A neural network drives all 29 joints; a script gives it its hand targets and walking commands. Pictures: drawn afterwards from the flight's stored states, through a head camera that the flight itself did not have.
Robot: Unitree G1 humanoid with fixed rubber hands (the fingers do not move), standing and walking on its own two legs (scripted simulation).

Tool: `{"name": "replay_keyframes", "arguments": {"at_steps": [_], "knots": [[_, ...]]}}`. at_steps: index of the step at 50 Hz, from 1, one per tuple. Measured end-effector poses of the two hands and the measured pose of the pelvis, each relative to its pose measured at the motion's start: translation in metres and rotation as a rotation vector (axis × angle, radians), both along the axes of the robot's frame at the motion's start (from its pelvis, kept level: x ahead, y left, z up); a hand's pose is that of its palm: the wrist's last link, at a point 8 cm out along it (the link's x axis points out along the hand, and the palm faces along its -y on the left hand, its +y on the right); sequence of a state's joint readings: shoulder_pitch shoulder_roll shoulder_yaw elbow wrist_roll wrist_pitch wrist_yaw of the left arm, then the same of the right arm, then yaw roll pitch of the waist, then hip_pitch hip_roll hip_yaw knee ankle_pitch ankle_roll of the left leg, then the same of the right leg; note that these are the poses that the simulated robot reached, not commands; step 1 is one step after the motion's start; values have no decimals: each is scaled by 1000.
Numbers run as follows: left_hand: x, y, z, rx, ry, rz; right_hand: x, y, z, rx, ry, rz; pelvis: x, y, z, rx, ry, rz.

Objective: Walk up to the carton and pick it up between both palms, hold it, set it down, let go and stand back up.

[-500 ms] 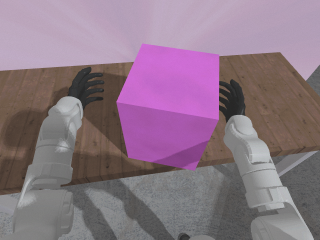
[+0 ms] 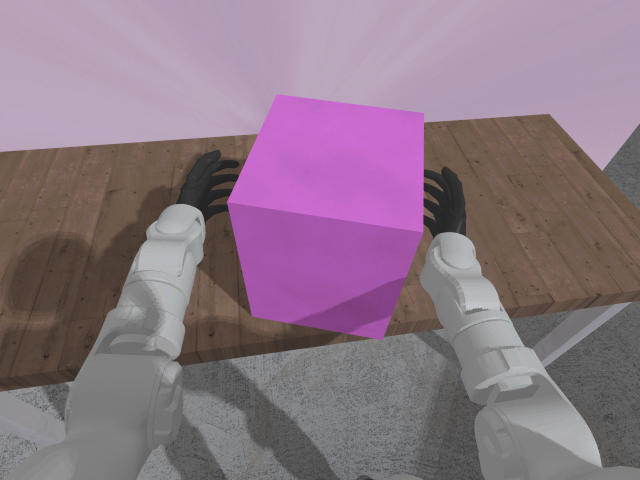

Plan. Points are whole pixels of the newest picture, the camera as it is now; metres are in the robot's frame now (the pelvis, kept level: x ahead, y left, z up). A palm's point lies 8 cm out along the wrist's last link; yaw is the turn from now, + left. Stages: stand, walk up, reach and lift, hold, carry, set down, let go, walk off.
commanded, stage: reach and lift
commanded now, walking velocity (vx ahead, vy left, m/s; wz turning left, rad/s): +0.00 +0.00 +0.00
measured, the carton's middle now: (331, 222) +0.42 -0.07 +0.06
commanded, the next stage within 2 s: none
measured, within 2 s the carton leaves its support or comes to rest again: leaves its support in 1.86 s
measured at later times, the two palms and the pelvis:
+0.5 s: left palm (213, 205) +0.44 +0.09 +0.10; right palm (435, 232) +0.35 -0.19 +0.09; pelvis +0.00 -0.01 +0.00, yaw +0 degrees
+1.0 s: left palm (210, 207) +0.44 +0.09 +0.10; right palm (429, 236) +0.35 -0.18 +0.08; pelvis +0.02 -0.01 +0.01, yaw +1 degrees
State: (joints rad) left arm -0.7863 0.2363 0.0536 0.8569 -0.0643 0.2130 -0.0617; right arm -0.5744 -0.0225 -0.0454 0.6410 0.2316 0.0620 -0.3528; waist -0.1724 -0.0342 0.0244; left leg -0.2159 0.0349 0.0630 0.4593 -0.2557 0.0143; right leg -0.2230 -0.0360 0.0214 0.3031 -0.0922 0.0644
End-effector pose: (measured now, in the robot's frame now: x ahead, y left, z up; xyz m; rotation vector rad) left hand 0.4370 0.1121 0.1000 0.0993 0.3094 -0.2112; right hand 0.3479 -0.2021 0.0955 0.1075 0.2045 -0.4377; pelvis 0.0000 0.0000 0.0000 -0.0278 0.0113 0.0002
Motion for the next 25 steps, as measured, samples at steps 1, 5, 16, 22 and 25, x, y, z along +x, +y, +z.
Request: {"name": "replay_keyframes", "arguments": {"at_steps": [1,5,16,22,25], "knots": [[0,-1,0,0,-1,2,0,0,0,1,2,-2,-1,-1,0,1,0,0],[2,-8,1,-2,0,3,0,0,-2,6,13,-8,-3,-4,0,5,6,1],[5,-26,-3,0,11,-6,4,8,-6,16,18,-20,-6,-9,0,12,30,-1],[5,-24,-3,-7,3,1,4,11,-6,8,16,-24,-4,-9,0,9,31,-1],[5,-23,-4,-11,2,-3,5,12,-5,4,19,-24,-3,-9,0,9,24,2]]}}
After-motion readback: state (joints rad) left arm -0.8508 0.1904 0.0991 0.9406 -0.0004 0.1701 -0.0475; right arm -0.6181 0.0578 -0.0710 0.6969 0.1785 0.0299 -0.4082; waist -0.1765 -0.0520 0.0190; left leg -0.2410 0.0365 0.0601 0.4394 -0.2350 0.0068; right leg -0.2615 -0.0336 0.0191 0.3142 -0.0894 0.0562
